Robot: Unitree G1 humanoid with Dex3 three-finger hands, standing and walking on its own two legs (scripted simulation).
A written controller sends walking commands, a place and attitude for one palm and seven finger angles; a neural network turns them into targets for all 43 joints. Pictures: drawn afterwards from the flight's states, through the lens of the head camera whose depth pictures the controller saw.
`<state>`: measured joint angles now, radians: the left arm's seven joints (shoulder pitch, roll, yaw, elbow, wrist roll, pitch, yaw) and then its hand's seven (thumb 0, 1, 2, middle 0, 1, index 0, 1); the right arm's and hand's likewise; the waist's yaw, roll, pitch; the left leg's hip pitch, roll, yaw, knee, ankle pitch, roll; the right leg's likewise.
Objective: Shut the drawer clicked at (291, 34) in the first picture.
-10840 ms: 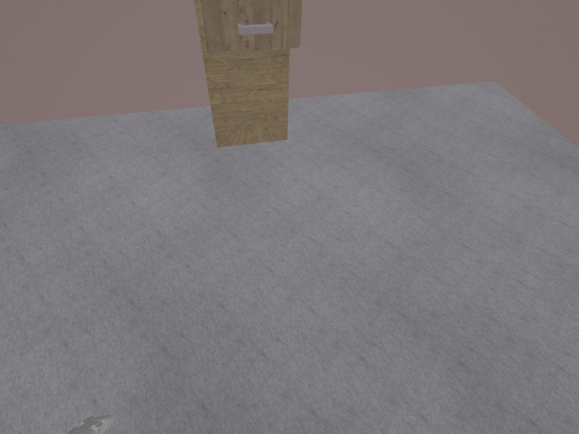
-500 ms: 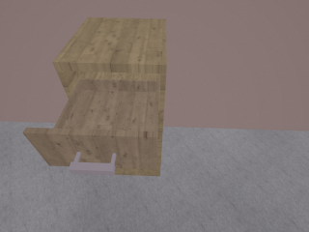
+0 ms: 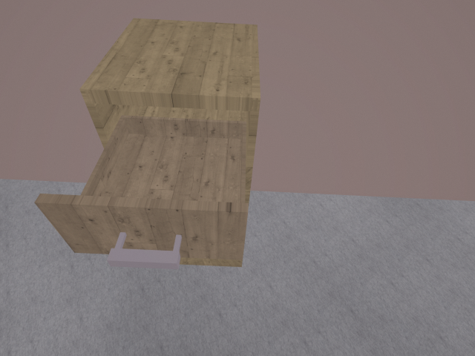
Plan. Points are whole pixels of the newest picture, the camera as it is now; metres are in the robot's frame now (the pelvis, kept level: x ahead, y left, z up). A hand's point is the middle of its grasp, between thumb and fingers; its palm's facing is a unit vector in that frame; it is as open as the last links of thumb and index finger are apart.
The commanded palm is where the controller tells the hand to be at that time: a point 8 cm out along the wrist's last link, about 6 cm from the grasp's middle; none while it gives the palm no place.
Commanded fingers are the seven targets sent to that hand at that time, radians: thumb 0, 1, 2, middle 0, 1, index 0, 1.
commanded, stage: look again from close up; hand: left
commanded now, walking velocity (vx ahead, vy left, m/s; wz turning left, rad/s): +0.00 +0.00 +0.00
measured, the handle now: (147, 248) +0.31 +0.19 -0.02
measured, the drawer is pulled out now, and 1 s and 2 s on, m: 0.29 0.29 0.29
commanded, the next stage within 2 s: raise the hand and make a fist in 0.40 s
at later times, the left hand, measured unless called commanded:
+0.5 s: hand out of the picture +0.00 +0.16 -0.18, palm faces +0.01 -0.99 -0.14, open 7.3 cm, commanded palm +0.11 +0.21 -0.07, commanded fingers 0.00 0.90 0.90 -0.22 -0.32 -0.22 -0.32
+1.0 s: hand (146, 347) +0.15 +0.15 -0.02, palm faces +0.11 -0.99 -0.05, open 5.7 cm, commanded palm +0.12 +0.21 -0.02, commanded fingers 0.00 0.90 0.90 -0.72 -0.86 -0.72 -0.86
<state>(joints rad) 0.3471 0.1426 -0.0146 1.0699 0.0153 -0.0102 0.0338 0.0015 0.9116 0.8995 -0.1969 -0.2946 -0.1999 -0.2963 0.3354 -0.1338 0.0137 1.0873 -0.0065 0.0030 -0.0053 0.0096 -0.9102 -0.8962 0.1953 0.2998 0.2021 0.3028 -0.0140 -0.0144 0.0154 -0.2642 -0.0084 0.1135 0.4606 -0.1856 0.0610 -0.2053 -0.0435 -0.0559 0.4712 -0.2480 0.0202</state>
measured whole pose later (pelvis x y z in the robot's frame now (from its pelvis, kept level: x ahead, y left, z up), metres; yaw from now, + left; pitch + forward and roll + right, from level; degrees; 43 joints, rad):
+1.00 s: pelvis +0.00 -0.03 -0.09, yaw +4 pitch +12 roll -2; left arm 0.64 0.18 0.06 -0.14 -0.20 -0.54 -0.20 0.01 0.91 0.90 -0.53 -0.65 -0.50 -0.64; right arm 0.10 -0.24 -0.04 0.48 0.02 -0.21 0.00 0.02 -0.91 -0.90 0.19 0.30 0.20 0.30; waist 0.04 0.01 -0.14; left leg -0.87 0.03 0.01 1.14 -0.48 0.02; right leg -0.77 0.00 -0.13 1.12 -0.56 -0.05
